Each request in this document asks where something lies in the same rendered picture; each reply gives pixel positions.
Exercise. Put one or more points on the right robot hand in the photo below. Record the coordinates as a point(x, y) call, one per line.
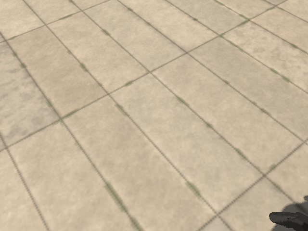
point(297, 220)

